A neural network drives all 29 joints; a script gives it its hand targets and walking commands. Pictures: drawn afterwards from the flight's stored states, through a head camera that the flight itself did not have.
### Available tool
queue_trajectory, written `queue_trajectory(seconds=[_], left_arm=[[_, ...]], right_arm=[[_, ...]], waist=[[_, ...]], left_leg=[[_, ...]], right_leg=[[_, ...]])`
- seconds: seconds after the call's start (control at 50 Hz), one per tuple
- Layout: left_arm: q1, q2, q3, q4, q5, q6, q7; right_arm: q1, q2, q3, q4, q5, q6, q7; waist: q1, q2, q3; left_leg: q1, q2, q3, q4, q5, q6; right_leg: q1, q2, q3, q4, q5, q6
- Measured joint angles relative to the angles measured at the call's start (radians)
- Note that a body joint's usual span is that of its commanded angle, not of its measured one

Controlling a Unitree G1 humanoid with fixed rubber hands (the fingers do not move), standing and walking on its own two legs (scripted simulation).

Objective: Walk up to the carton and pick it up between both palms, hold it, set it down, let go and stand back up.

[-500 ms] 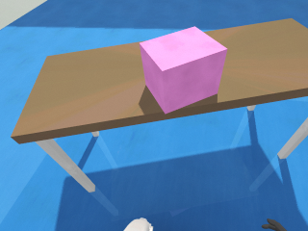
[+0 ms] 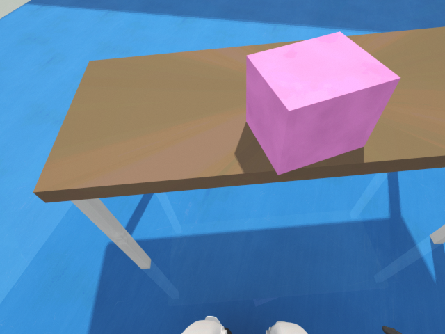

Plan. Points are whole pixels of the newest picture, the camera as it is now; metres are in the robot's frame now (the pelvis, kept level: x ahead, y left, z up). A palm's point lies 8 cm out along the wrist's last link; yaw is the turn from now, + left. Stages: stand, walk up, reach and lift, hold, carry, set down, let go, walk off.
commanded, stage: walk up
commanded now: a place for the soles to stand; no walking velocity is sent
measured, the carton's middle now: (308, 103) +0.58 -0.18 +0.06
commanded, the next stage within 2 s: none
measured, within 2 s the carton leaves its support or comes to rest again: neither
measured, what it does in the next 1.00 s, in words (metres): steps on the spot: right foot, then left foot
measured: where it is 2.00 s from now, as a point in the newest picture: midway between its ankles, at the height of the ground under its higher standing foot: outside the picture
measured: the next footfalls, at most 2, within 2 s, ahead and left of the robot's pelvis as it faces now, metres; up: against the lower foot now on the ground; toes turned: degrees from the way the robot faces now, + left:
right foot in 0.06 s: +0.03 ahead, -0.10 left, +0.00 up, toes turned -1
left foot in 0.36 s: -0.02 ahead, +0.16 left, +0.00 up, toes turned -2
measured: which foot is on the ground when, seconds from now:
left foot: down 0.00-0.06, up 0.08-0.34, down 0.36-1.00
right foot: up 0.00-0.04, down 0.06-1.00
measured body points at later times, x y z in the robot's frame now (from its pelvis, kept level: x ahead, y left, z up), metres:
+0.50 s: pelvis -0.05 +0.04 +0.00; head -0.02 +0.03 +0.44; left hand +0.01 +0.37 -0.10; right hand +0.03 -0.27 -0.13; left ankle -0.02 +0.18 -0.70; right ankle +0.02 -0.10 -0.70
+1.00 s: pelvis -0.07 +0.04 +0.00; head -0.04 +0.04 +0.45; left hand -0.01 +0.36 -0.10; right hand +0.03 -0.27 -0.12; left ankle -0.06 +0.17 -0.70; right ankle -0.01 -0.10 -0.71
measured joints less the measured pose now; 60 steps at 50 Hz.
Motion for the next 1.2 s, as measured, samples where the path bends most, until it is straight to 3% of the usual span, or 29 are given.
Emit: queue_trajectory(seconds=[0.04, 0.08, 0.14, 0.22, 0.26, 0.32, 0.36, 0.4, 0.5, 0.58, 0.68, 0.74, 0.8, 0.88, 0.92, 0.98, 1.08, 1.2], left_arm=[[0.002, 0.000, 0.000, 0.000, 0.000, 0.002, 0.000], [0.009, 0.000, 0.000, 0.001, 0.000, 0.002, 0.001], [0.011, -0.004, 0.000, 0.000, 0.000, 0.011, 0.001], [-0.001, -0.004, 0.000, 0.000, 0.000, 0.011, -0.001], [-0.001, -0.005, 0.000, 0.000, 0.000, 0.011, -0.007], [-0.001, -0.005, -0.001, 0.000, 0.000, 0.013, -0.019], [-0.005, -0.005, 0.000, 0.000, 0.000, 0.022, -0.031], [-0.011, -0.006, 0.000, 0.001, 0.000, 0.038, -0.034], [-0.011, 0.003, 0.000, 0.000, 0.000, 0.046, -0.041], [-0.012, 0.005, 0.000, 0.000, 0.000, 0.046, -0.048], [-0.013, 0.005, 0.000, 0.000, 0.000, 0.046, -0.051], [-0.020, 0.005, 0.000, 0.000, 0.000, 0.046, -0.052], [-0.028, 0.005, 0.000, 0.000, 0.000, 0.046, -0.052], [-0.028, 0.005, 0.000, 0.001, 0.000, 0.046, -0.052], [-0.028, 0.005, 0.000, 0.000, 0.000, 0.046, -0.052], [-0.028, 0.003, 0.000, 0.001, 0.000, 0.044, -0.052], [-0.029, 0.002, 0.000, 0.001, 0.000, 0.039, -0.052], [-0.033, 0.003, 0.000, 0.001, 0.000, 0.039, -0.052]], right_arm=[[-0.010, 0.000, 0.000, -0.007, 0.000, 0.010, 0.000], [-0.034, 0.001, 0.000, -0.009, 0.000, 0.021, 0.000], [-0.058, 0.001, 0.000, 0.000, 0.000, 0.035, -0.004], [-0.039, -0.007, 0.000, 0.009, 0.000, 0.028, -0.004], [-0.026, -0.009, 0.000, 0.031, 0.000, 0.017, -0.004], [-0.010, -0.010, 0.000, 0.073, 0.000, -0.003, -0.008], [0.011, -0.009, 0.000, 0.101, 0.000, -0.030, -0.019], [0.023, 0.000, 0.000, 0.133, 0.000, -0.043, -0.024], [0.023, 0.007, 0.000, 0.169, 0.000, -0.048, -0.027], [-0.022, 0.007, 0.000, 0.182, 0.000, -0.048, -0.029], [-0.055, 0.006, 0.000, 0.187, 0.000, -0.049, -0.029], [-0.032, 0.006, 0.000, 0.195, 0.000, -0.066, -0.029], [-0.010, 0.019, 0.000, 0.213, 0.000, -0.069, -0.029], [-0.002, 0.021, 0.000, 0.228, 0.000, -0.070, -0.029], [-0.006, 0.021, 0.000, 0.227, 0.000, -0.070, -0.029], [-0.033, 0.021, 0.000, 0.228, 0.000, -0.065, -0.029], [-0.065, 0.021, 0.000, 0.224, 0.000, -0.064, -0.029], [-0.057, 0.021, 0.000, 0.229, 0.000, -0.065, -0.026]], waist=[[0.001, 0.001, 0.010], [0.000, 0.006, 0.026], [0.001, 0.011, 0.037], [-0.001, 0.013, 0.021], [-0.002, 0.014, 0.012], [-0.002, 0.013, -0.001], [-0.001, 0.007, -0.015], [0.000, -0.008, -0.015], [0.000, -0.029, -0.030], [0.000, -0.041, -0.027], [-0.001, -0.041, -0.041], [-0.001, -0.040, -0.069], [-0.001, -0.048, -0.061], [0.000, -0.049, -0.057], [0.000, -0.050, -0.054], [0.000, -0.045, -0.045], [-0.001, -0.045, -0.058], [-0.001, -0.047, -0.067]], left_leg=[[-0.001, -0.010, 0.001, 0.004, 0.007, -0.001], [-0.013, -0.020, -0.007, 0.060, -0.031, -0.009], [-0.055, -0.048, -0.054, 0.345, -0.183, -0.021], [-0.056, -0.012, -0.066, 0.578, -0.190, -0.044], [-0.020, 0.030, -0.067, 0.519, -0.215, -0.056], [0.058, 0.096, -0.059, 0.279, -0.287, -0.059], [0.107, 0.114, -0.049, 0.096, -0.219, -0.074], [0.105, 0.101, -0.044, 0.112, -0.192, -0.094], [0.102, 0.104, -0.047, 0.112, -0.184, -0.089], [0.101, 0.104, -0.050, 0.115, -0.175, -0.093], [0.087, 0.083, -0.034, 0.238, -0.237, -0.061], [0.107, 0.086, -0.026, 0.139, -0.252, -0.038], [0.103, 0.084, -0.029, 0.139, -0.220, -0.047], [0.102, 0.087, -0.038, 0.097, -0.184, -0.053], [0.102, 0.085, -0.041, 0.088, -0.178, -0.058], [0.103, 0.089, -0.047, 0.087, -0.173, -0.070], [0.103, 0.090, -0.046, 0.077, -0.181, -0.053], [0.103, 0.092, -0.053, 0.067, -0.163, -0.067]], right_leg=[[0.026, -0.001, 0.001, -0.129, 0.016, 0.000], [0.046, -0.002, 0.000, -0.212, 0.150, -0.005], [0.047, -0.008, 0.001, -0.196, 0.181, -0.013], [0.022, -0.031, -0.001, -0.212, 0.196, -0.013], [0.006, -0.038, -0.002, -0.212, 0.202, -0.013], [-0.005, -0.042, -0.004, -0.209, 0.208, -0.013], [-0.021, -0.052, -0.002, -0.188, 0.206, -0.004], [-0.021, -0.062, 0.005, -0.166, 0.171, -0.003], [-0.001, -0.055, 0.006, -0.165, 0.109, -0.003], [0.016, -0.052, 0.005, -0.206, 0.221, 0.005], [0.009, -0.056, 0.005, -0.207, 0.226, 0.014], [-0.028, -0.055, 0.005, -0.197, 0.229, 0.015], [-0.028, -0.054, 0.007, -0.178, 0.156, 0.015], [-0.019, -0.054, 0.007, -0.175, 0.150, 0.015], [0.013, -0.053, 0.008, -0.222, 0.148, 0.015], [0.034, -0.048, 0.004, -0.277, 0.256, 0.032], [0.028, -0.048, 0.004, -0.277, 0.245, 0.039], [0.029, -0.042, 0.004, -0.276, 0.206, 0.039]])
